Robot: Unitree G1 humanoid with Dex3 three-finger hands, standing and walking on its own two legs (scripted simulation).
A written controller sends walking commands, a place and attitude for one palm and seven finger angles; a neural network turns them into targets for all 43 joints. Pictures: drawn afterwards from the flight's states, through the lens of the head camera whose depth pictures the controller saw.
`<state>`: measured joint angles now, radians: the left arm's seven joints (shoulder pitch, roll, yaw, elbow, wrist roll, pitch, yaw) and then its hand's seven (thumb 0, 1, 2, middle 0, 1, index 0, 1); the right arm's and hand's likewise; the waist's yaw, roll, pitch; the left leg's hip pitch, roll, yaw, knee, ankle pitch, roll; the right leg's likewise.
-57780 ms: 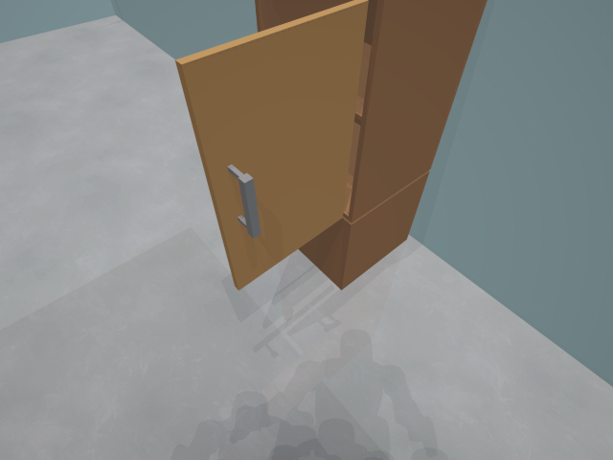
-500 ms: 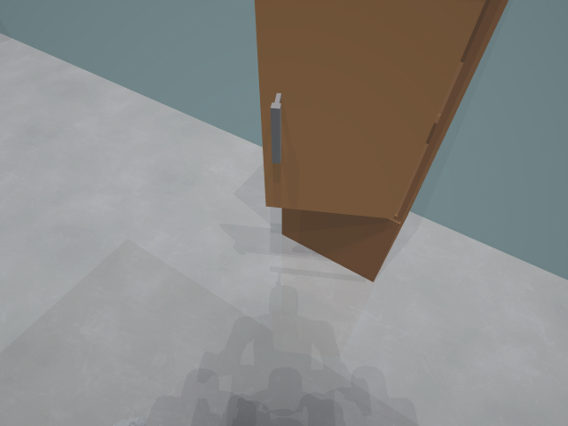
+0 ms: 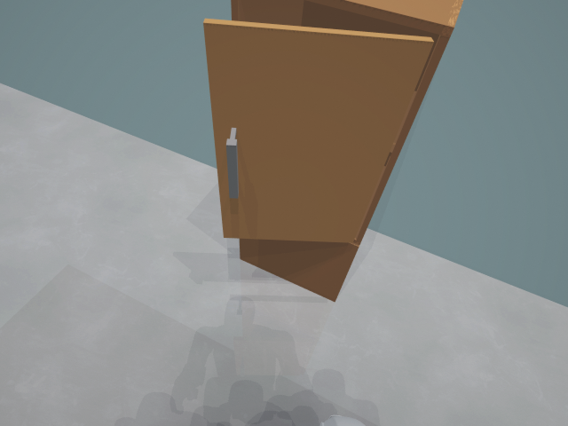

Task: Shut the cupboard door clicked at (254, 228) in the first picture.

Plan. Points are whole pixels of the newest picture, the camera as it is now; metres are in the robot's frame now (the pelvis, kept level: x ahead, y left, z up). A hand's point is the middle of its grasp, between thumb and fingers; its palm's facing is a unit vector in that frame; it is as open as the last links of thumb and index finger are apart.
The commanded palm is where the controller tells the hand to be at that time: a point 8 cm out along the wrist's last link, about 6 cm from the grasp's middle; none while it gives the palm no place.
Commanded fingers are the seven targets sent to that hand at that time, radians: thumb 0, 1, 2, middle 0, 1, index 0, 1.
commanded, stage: take the last steps up to it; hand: left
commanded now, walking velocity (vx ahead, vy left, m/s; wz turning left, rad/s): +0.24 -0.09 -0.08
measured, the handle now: (233, 164) +0.63 +0.13 -0.04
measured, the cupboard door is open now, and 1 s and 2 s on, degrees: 25 25 25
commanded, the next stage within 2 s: come to a stop and stand still in 0.26 s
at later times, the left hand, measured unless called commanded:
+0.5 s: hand (217, 406) +0.19 +0.11 -0.19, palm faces +0.04 -0.98 -0.18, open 7.2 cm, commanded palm none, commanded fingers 0.00 0.90 0.90 -0.20 -0.30 -0.20 -0.30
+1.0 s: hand (203, 391) +0.21 +0.14 -0.18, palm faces -0.01 -0.96 -0.27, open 7.4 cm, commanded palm none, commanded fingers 0.00 0.90 0.90 -0.20 -0.30 -0.20 -0.30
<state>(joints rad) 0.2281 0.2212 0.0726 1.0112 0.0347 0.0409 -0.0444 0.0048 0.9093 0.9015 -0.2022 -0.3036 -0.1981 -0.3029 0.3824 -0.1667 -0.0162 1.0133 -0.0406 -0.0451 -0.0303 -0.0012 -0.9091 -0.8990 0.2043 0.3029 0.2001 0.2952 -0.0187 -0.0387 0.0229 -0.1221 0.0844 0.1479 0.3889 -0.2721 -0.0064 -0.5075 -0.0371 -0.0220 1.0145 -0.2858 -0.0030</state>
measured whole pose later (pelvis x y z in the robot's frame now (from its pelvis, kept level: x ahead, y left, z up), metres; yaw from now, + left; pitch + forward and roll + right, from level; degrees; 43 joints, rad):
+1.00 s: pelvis +0.16 -0.06 -0.01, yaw -2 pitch -1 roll +0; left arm 0.27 0.19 0.02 0.95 0.02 0.01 0.07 0.00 0.91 0.90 -0.21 -0.30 -0.20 -0.30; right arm 0.17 -0.23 -0.05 0.93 0.00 0.03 -0.02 0.00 -0.91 -0.90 0.20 0.30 0.20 0.29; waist -0.01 0.01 0.08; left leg -0.25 -0.01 0.05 0.58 -0.22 0.01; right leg -0.24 -0.02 -0.05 0.63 -0.30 -0.01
